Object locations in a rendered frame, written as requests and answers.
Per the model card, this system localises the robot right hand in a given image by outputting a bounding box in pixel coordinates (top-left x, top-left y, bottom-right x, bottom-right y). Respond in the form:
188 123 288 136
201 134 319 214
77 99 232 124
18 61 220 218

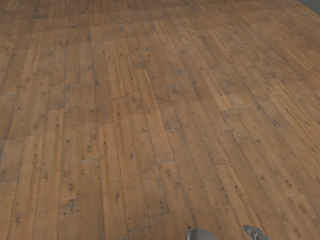
243 225 271 240

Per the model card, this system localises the robot right thigh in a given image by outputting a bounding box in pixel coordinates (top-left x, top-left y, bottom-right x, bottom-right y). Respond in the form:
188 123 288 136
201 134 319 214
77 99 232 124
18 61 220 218
185 228 216 240

